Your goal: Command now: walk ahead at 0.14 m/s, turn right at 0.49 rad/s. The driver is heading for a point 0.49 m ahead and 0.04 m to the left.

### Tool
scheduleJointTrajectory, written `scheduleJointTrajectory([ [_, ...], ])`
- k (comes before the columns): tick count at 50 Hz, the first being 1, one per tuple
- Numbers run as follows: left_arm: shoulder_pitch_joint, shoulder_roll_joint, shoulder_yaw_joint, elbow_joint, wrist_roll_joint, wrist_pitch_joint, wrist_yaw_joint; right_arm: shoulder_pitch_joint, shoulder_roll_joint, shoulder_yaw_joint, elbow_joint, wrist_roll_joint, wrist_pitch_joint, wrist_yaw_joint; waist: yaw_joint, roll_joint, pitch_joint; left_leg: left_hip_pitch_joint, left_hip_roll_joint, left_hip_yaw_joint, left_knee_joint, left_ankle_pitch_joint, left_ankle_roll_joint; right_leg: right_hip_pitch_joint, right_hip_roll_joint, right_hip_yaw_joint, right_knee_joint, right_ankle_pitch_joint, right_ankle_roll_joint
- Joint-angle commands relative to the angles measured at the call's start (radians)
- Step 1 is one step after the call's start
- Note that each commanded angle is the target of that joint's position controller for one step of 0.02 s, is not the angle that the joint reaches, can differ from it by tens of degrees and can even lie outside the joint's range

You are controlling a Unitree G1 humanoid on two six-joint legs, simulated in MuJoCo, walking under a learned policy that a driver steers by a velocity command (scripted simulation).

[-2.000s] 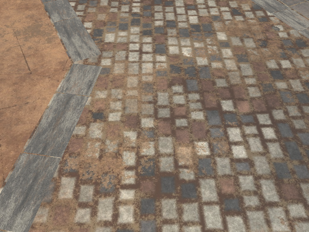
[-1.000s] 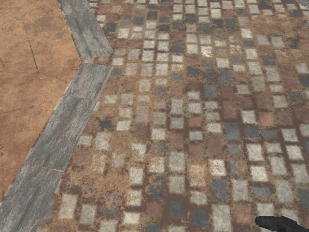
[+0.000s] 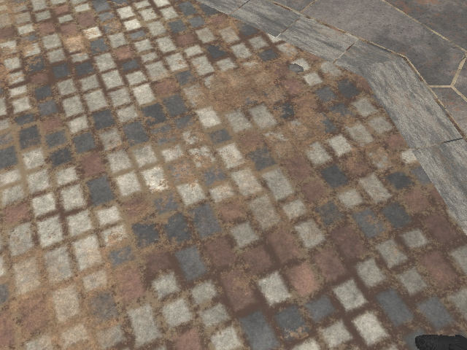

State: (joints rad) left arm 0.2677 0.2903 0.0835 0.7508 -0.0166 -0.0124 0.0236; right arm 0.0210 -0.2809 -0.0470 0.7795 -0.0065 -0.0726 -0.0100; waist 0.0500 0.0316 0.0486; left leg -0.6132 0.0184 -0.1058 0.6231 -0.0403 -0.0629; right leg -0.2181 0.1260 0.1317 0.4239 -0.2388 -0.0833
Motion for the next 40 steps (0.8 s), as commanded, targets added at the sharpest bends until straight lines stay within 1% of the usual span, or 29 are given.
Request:
scheduleJointTrajectory([
  [1,-0.001,0.130,0.031,-0.063,0.005,0.004,0.019,0.007,-0.106,-0.028,-0.060,-0.001,-0.011,0.007,-0.026,-0.150,-0.145,0.143,-0.037,0.021,-0.081,0.018,0.010,0.060,-0.242,0.190,0.018,0.481,-0.085],
  [2,-0.008,0.122,0.027,-0.067,0.008,0.004,0.022,0.023,-0.118,-0.033,-0.056,-0.004,-0.018,0.010,-0.033,-0.159,-0.144,0.160,-0.032,0.019,-0.108,0.006,0.025,0.080,-0.249,0.217,0.049,0.464,-0.082],
  [3,-0.027,0.111,0.022,-0.072,0.008,0.004,0.024,0.056,-0.121,-0.035,-0.049,-0.008,-0.027,0.011,-0.056,-0.161,-0.145,0.210,-0.028,0.028,-0.167,0.043,0.048,0.085,-0.236,0.225,0.096,0.442,-0.070],
  [4,-0.027,0.089,0.013,-0.078,0.011,0.001,0.022,0.088,-0.132,-0.038,-0.045,-0.020,-0.038,0.009,-0.074,-0.135,-0.166,0.315,0.011,0.019,-0.235,0.205,0.081,0.065,-0.187,0.209,0.171,0.394,-0.038],
  [5,-0.014,0.048,-0.002,-0.096,0.030,-0.007,0.021,0.131,-0.177,-0.043,-0.052,-0.040,-0.040,0.001,-0.074,-0.026,-0.246,0.501,0.160,-0.108,-0.201,0.554,0.144,-0.023,-0.110,0.137,0.344,0.205,0.004],
  [6,0.148,0.025,-0.009,-0.086,0.016,-0.010,0.019,0.159,-0.198,-0.047,-0.040,-0.056,-0.026,-0.002,-0.009,0.226,-0.327,0.731,0.372,-0.376,-0.175,0.818,0.357,-0.247,0.027,0.065,0.584,-0.433,0.070],
  [7,0.195,0.109,0.002,-0.061,0.015,-0.003,0.015,0.167,-0.131,-0.035,-0.040,-0.018,-0.014,0.004,-0.012,0.184,-0.362,0.710,0.421,-0.500,-0.211,0.571,0.399,-0.298,-0.030,0.086,0.699,-0.494,0.105],
  [8,0.107,0.166,0.019,-0.056,0.007,0.016,0.018,0.133,-0.094,-0.023,-0.058,-0.001,-0.006,0.007,-0.044,0.093,-0.276,0.646,0.354,-0.406,-0.221,0.398,0.360,-0.328,-0.055,0.073,0.769,-0.439,0.131],
  [9,0.053,0.159,0.021,-0.057,0.008,0.037,0.027,0.107,-0.090,-0.018,-0.060,-0.005,0.007,0.011,-0.046,0.043,-0.234,0.579,0.299,-0.331,-0.241,0.254,0.318,-0.336,-0.071,0.046,0.784,-0.383,0.147],
  [10,0.027,0.152,0.022,-0.062,0.013,0.054,0.032,0.076,-0.087,-0.013,-0.064,-0.004,0.018,0.011,-0.045,0.042,-0.181,0.497,0.271,-0.290,-0.273,0.144,0.305,-0.329,-0.086,0.037,0.770,-0.339,0.157],
  [12,0.036,0.095,0.007,-0.058,0.009,0.067,0.026,0.029,-0.093,-0.011,-0.058,-0.014,0.036,0.010,-0.015,0.092,-0.126,0.350,0.180,-0.167,-0.332,0.001,0.267,-0.215,-0.108,-0.026,0.627,-0.271,0.162],
  [13,0.043,0.064,-0.003,-0.053,0.010,0.062,0.025,0.024,-0.089,-0.012,-0.053,-0.015,0.042,0.009,-0.014,0.116,-0.125,0.331,0.150,-0.121,-0.339,-0.008,0.259,-0.170,-0.111,-0.063,0.535,-0.263,0.163],
  [15,0.017,0.039,-0.015,-0.049,0.015,0.051,0.022,0.050,-0.097,-0.015,-0.038,-0.010,0.047,0.004,-0.043,0.139,-0.146,0.356,0.148,-0.102,-0.333,0.001,0.268,-0.108,-0.121,-0.088,0.383,-0.241,0.158],
  [17,0.009,0.055,-0.012,-0.041,0.012,0.045,0.020,0.079,-0.114,-0.020,-0.025,-0.004,0.050,0.000,-0.057,0.138,-0.167,0.389,0.172,-0.127,-0.321,-0.041,0.280,-0.063,-0.127,-0.092,0.263,-0.157,0.144],
  [18,0.021,0.058,-0.010,-0.031,0.013,0.043,0.017,0.074,-0.115,-0.018,-0.023,0.000,0.053,-0.001,-0.045,0.130,-0.166,0.379,0.171,-0.128,-0.313,-0.090,0.272,-0.024,-0.124,-0.101,0.182,-0.091,0.132],
  [19,0.038,0.055,-0.009,-0.017,0.015,0.042,0.014,0.069,-0.112,-0.016,-0.021,0.006,0.056,-0.003,-0.031,0.123,-0.156,0.348,0.163,-0.120,-0.309,-0.152,0.253,0.029,-0.116,-0.119,0.086,-0.014,0.113],
  [20,0.034,0.060,-0.008,-0.014,0.021,0.042,0.011,0.090,-0.101,-0.011,-0.012,0.010,0.056,-0.003,-0.029,0.111,-0.140,0.311,0.145,-0.111,-0.309,-0.230,0.218,0.071,-0.114,-0.119,0.021,0.023,0.090],
  [21,0.018,0.085,-0.006,-0.028,0.036,0.040,0.012,0.112,-0.085,-0.005,-0.003,0.007,0.051,0.000,-0.036,0.073,-0.129,0.255,0.125,-0.094,-0.294,-0.310,0.164,0.115,-0.171,-0.056,0.005,0.067,0.059],
  [22,-0.003,0.145,0.005,-0.037,0.042,0.040,0.015,0.128,-0.071,-0.002,-0.008,-0.007,0.043,0.006,-0.076,-0.044,-0.103,0.220,0.055,-0.014,-0.244,-0.361,0.112,0.075,-0.248,0.028,0.003,0.038,0.012],
  [23,-0.006,0.104,-0.003,-0.019,0.041,0.033,0.007,0.104,-0.046,0.001,-0.008,-0.013,0.038,0.008,-0.081,-0.138,-0.085,0.319,-0.001,0.070,-0.202,-0.299,0.068,-0.069,-0.249,0.042,-0.044,-0.145,-0.015],
  [24,-0.032,0.052,-0.019,-0.025,0.046,0.021,0.000,0.083,-0.044,0.003,-0.003,-0.017,0.037,0.008,-0.076,-0.145,-0.053,0.379,-0.006,0.075,-0.170,-0.222,0.052,-0.138,-0.237,0.043,-0.085,-0.237,-0.003],
  [25,-0.041,0.041,-0.023,-0.020,0.050,0.010,-0.002,0.089,-0.041,0.002,0.008,-0.014,0.038,0.006,-0.082,-0.152,-0.035,0.404,-0.001,0.072,-0.161,-0.182,0.056,-0.165,-0.224,0.032,-0.094,-0.249,0.020],
  [26,-0.041,0.051,-0.022,-0.018,0.047,-0.001,-0.003,0.103,-0.050,-0.001,0.021,-0.010,0.041,0.001,-0.083,-0.149,-0.022,0.414,0.005,0.065,-0.153,-0.156,0.064,-0.172,-0.212,0.019,-0.089,-0.216,0.038],
  [28,-0.014,0.058,-0.022,-0.005,0.037,-0.017,-0.002,0.120,-0.062,-0.006,0.039,-0.007,0.043,-0.002,-0.079,-0.114,-0.019,0.410,0.015,0.052,-0.155,-0.115,0.077,-0.145,-0.200,0.002,-0.058,-0.124,0.052],
  [30,0.012,0.059,-0.022,0.007,0.030,-0.021,0.001,0.123,-0.060,-0.006,0.056,-0.004,0.043,-0.002,-0.070,-0.086,-0.027,0.405,0.017,0.049,-0.154,-0.083,0.079,-0.113,-0.192,-0.008,-0.033,-0.059,0.051],
  [37,0.040,0.043,-0.026,0.036,0.026,-0.020,0.003,0.130,-0.061,-0.011,0.119,0.003,0.053,-0.009,-0.061,-0.036,-0.051,0.441,0.023,0.044,-0.137,0.025,0.072,-0.068,-0.175,-0.031,-0.006,0.074,0.047],
  [38,0.063,0.039,-0.026,0.052,0.024,-0.018,0.003,0.145,-0.051,-0.009,0.136,0.004,0.056,-0.010,-0.059,-0.045,-0.073,0.448,0.007,0.063,-0.127,-0.054,0.072,-0.054,-0.171,-0.034,-0.023,-0.011,0.042],
  [39,0.071,0.049,-0.021,0.060,0.019,-0.015,0.004,0.143,-0.049,-0.010,0.146,0.007,0.059,-0.011,-0.055,-0.067,-0.054,0.422,-0.021,0.091,-0.099,-0.180,0.072,-0.061,-0.175,-0.017,-0.049,-0.141,0.024],
  [40,0.075,0.076,-0.012,0.060,0.014,-0.011,0.005,0.130,-0.053,-0.012,0.147,0.013,0.058,-0.012,-0.044,-0.106,-0.020,0.356,-0.054,0.129,-0.042,-0.319,0.072,-0.061,-0.200,0.032,-0.086,-0.292,-0.011],
])
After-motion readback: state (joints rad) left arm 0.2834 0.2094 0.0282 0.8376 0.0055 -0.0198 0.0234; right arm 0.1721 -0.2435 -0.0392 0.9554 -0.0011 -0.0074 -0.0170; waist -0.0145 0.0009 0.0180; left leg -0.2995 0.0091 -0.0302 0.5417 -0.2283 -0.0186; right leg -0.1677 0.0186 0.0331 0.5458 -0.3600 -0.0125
